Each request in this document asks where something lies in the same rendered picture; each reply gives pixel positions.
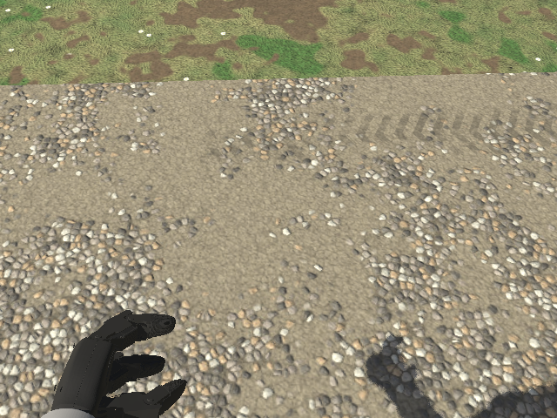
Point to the left robot hand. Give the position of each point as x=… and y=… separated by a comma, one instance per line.
x=95, y=368

